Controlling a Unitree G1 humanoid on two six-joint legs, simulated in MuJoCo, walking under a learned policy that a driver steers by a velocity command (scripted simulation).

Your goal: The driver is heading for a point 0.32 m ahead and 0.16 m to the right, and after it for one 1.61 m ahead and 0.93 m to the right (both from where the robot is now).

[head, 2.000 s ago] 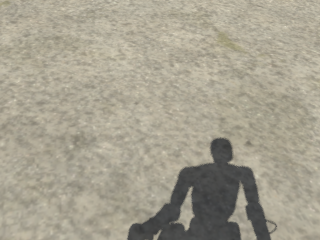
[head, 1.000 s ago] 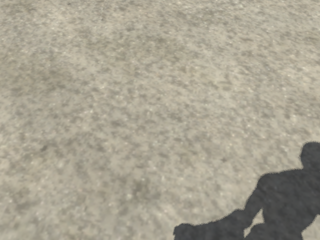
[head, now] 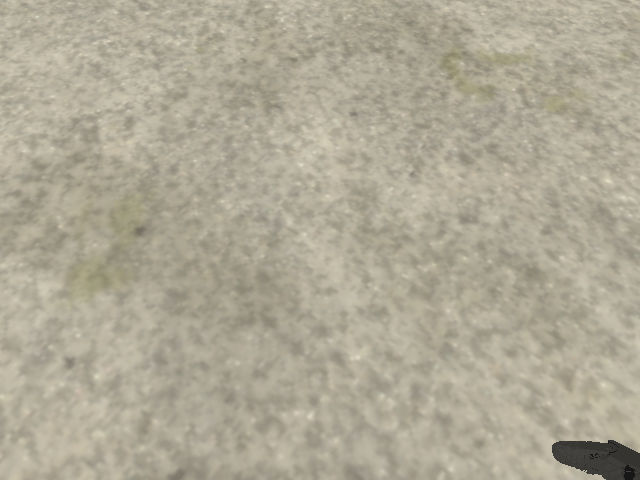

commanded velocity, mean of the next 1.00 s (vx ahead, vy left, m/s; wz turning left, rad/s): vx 0.26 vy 0.00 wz -0.49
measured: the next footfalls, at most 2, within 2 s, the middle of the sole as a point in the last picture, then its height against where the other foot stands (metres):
right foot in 0.46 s outside the picture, level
left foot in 0.94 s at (333, 458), level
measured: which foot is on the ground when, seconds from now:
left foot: down 0.00-0.44, up 0.46-0.92, down 0.94-1.00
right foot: up 0.00-0.44, down 0.46-0.94, up 0.96-1.00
